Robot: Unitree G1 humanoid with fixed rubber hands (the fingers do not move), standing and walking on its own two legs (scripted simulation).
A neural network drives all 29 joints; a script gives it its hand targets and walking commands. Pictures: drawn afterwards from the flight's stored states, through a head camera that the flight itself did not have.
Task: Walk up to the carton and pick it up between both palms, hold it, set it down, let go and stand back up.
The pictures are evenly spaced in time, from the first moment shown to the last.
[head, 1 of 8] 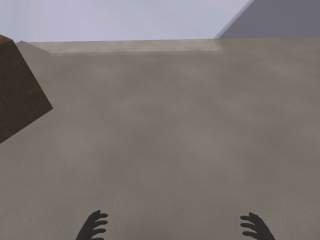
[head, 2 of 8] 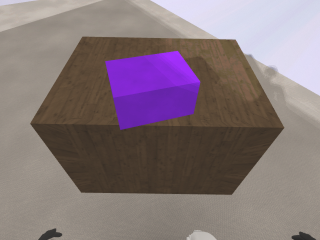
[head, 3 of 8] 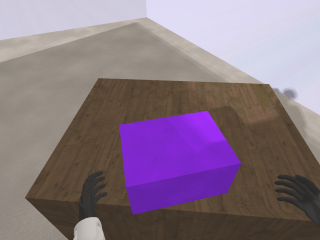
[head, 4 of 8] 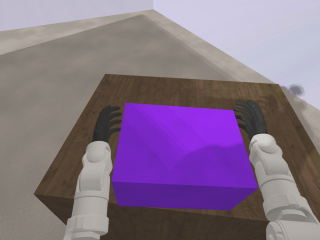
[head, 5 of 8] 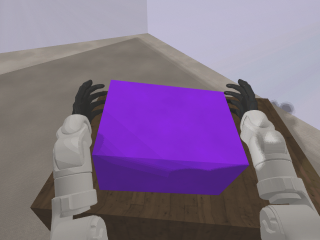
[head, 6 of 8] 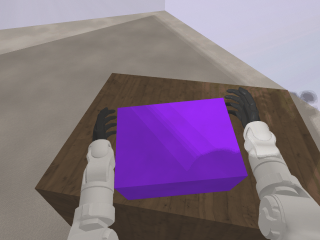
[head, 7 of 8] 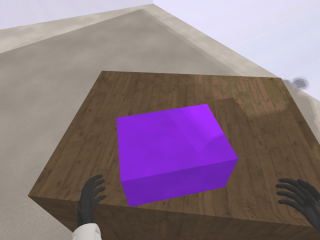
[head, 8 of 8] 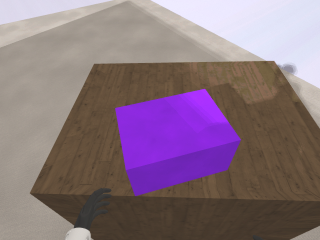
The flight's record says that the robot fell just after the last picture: no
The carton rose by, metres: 0.18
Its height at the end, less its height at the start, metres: +0.00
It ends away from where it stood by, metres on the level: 0.03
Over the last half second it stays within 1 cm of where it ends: yes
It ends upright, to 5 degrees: yes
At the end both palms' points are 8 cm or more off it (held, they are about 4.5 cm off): yes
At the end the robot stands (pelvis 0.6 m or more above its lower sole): yes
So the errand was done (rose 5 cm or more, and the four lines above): yes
